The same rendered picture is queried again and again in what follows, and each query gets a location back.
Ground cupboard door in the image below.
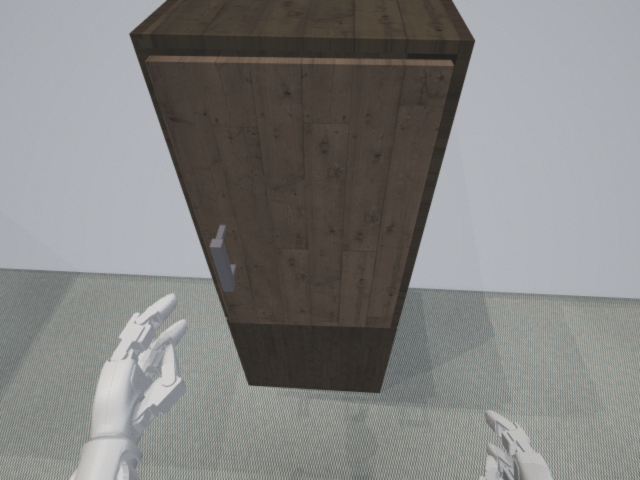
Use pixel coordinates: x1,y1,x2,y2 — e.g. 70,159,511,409
145,56,454,328

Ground robot right hand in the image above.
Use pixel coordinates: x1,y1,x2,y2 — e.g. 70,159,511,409
479,410,554,480

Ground handle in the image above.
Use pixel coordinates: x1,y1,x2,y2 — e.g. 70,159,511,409
210,224,237,292

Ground robot left hand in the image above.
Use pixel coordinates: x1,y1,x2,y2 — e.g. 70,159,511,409
91,293,188,445

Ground left robot forearm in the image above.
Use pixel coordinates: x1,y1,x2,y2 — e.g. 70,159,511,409
68,436,142,480

